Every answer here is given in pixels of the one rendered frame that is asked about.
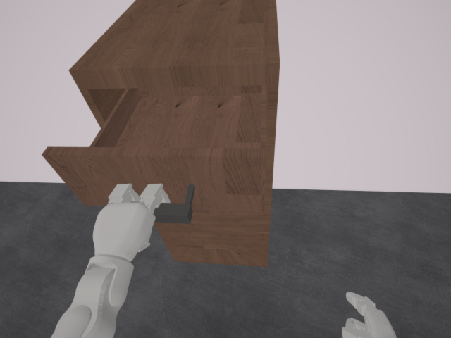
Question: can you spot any left robot hand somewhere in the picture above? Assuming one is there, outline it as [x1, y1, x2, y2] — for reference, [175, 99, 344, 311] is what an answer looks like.
[93, 184, 170, 261]

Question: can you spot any drawer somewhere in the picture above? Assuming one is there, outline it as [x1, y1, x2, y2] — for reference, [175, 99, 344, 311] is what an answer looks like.
[42, 85, 266, 212]

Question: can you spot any right robot hand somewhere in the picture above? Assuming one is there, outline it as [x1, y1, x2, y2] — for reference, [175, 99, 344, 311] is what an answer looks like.
[342, 292, 397, 338]

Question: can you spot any handle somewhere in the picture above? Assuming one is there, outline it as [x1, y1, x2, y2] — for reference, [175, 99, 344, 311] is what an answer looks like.
[126, 183, 195, 224]

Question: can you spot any robot left forearm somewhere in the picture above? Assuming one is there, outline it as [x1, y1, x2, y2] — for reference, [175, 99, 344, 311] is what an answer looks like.
[51, 254, 134, 338]

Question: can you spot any cabinet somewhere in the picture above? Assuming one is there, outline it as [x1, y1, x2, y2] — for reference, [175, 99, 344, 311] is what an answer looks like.
[69, 0, 280, 267]

